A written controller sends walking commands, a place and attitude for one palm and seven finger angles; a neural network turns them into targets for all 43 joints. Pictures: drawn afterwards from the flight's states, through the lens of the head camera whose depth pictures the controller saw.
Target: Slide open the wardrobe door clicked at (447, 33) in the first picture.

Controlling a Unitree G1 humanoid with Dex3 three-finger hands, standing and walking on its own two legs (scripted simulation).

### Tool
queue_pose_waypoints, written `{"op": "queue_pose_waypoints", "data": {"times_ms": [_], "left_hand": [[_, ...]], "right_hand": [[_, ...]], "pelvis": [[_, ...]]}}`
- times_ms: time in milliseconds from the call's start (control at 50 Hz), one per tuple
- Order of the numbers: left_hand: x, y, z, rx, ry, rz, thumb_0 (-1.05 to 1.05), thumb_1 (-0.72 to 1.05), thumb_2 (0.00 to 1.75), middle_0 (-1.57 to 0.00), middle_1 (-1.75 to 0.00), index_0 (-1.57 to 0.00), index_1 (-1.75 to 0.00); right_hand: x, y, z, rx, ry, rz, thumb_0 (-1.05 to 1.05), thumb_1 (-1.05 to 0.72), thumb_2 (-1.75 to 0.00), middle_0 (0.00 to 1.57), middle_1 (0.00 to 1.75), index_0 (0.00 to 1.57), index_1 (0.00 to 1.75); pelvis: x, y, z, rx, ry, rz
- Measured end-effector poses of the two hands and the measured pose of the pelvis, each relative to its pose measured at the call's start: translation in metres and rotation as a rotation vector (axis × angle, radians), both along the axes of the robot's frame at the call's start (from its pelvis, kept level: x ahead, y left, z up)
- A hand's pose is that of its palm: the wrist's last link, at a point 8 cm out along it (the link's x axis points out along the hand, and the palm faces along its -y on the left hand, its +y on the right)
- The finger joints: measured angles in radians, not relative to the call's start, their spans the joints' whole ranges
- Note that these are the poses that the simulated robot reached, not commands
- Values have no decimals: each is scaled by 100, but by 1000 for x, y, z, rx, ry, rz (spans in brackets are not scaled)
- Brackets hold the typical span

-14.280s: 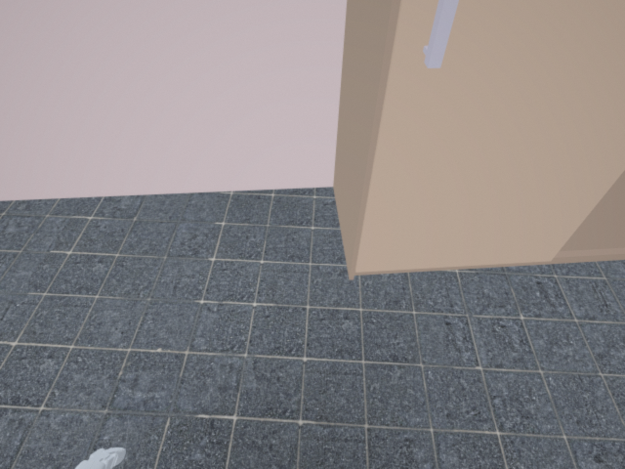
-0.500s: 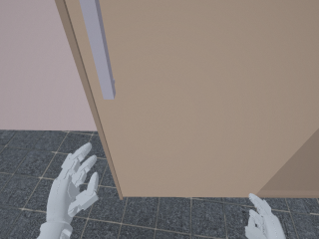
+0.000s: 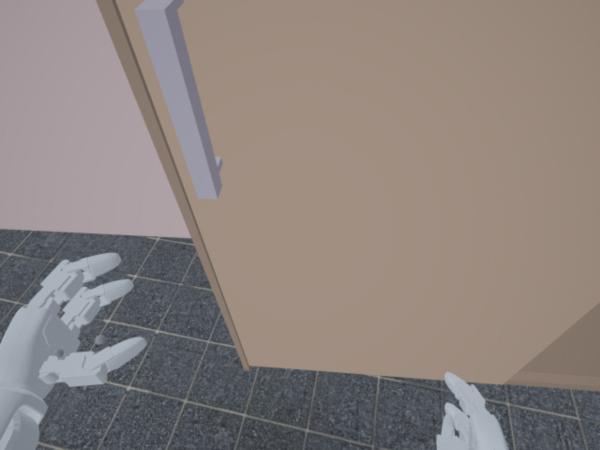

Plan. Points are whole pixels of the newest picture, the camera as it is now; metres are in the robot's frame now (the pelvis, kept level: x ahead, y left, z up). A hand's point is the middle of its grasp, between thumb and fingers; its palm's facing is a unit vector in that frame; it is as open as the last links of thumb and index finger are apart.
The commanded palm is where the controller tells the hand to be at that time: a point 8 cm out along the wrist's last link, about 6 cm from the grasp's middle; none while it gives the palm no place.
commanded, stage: raise the hand with hooked fingers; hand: left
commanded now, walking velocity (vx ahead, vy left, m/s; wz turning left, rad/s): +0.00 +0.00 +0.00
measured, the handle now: (194, 106) +0.45 +0.16 +0.25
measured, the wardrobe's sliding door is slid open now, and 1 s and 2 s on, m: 0.00 0.00 0.00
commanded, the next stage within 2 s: move the hooked fingers beside the handle in 1.28 s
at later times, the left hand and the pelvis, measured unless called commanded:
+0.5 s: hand out of the picture +0.23 +0.30 +0.21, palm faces +0.10 -0.99 -0.12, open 13.6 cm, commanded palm +0.20 +0.34 +0.22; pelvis -0.01 +0.03 +0.02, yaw +1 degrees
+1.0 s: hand out of the picture +0.27 +0.31 +0.26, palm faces +0.07 -0.99 -0.14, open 14.0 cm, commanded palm +0.23 +0.34 +0.28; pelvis -0.01 +0.02 +0.02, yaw +0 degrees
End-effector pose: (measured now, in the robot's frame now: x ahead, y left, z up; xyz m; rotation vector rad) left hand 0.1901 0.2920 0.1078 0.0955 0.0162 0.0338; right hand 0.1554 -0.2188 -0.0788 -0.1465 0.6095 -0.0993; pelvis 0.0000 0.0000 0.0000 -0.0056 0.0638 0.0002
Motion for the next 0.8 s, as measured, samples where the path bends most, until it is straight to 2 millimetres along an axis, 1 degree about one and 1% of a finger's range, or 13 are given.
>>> {"op": "queue_pose_waypoints", "data": {"times_ms": [60, 100, 160, 200, 280, 360, 420, 520, 600, 700, 800], "left_hand": [[3, 6, 15, 2, -43, 10, 1, 7, 55, -26, -83, -26, -83], [4, 10, 21, -1, -55, 9, 1, 3, 53, -26, -86, -27, -86], [6, 16, 26, -4, -54, 8, 0, -4, 50, -27, -90, -27, -90], [7, 19, 31, 0, -59, 10, 0, -9, 48, -27, -93, -28, -93], [10, 28, 50, 15, -107, 19, 0, -18, 44, -28, -99, -28, -99], [13, 38, 73, 27, -152, 32, 0, -28, 40, -28, -105, -29, -105], [15, 47, 88, 32, -155, 43, 0, -35, 37, -29, -110, -30, -110], [19, 60, 107, 37, -135, 60, -1, -44, 33, -30, -115, -30, -115], [23, 66, 123, 53, -137, 65, -1, -47, 31, -30, -118, -30, -118], [30, 72, 145, 61, -151, 67, -1, -49, 30, -30, -119, -31, -119], [39, 77, 165, 75, -149, 73, -1, -50, 30, -30, -120, -31, -120]], "right_hand": [[-8, -9, 5, -27, -4, -26, 1, -90, -90, 21, 30, 21, 30], [-10, -14, 9, -49, -9, -37, 1, -90, -90, 21, 30, 21, 30], [-8, -17, 17, -83, -26, -43, 1, -91, -90, 20, 30, 20, 30], [-4, -15, 23, -97, -47, -41, 1, -91, -90, 20, 30, 20, 30], [10, -3, 35, -99, -102, -18, 1, -91, -90, 20, 30, 20, 30], [24, 17, 45, -73, -155, 24, 1, -91, -90, 20, 30, 20, 30], [33, 33, 50, -45, -179, 58, 1, -91, -90, 20, 30, 20, 30], [40, 54, 52, -7, -183, 108, 1, -91, -90, 20, 30, 20, 30], [39, 62, 50, 9, -167, 132, 1, -90, -90, 21, 30, 21, 30], [34, 60, 45, 10, -135, 137, 1, -90, -90, 21, 30, 21, 30], [27, 48, 40, 1, -106, 118, 1, -90, -90, 21, 30, 21, 30]], "pelvis": [[3, 5, 3, 1, -9, -10], [3, 9, 5, 1, -15, -12], [2, 15, 7, -2, -32, -12], [2, 18, 9, -3, -45, -10], [0, 23, 12, -4, -73, -5], [-3, 27, 14, -5, -99, 1], [-5, 29, 16, -5, -113, 5], [-11, 31, 18, -4, -127, 14], [-14, 32, 19, -3, -135, 18], [-15, 30, 20, 0, -139, 22], [-16, 28, 20, 2, -139, 21]]}}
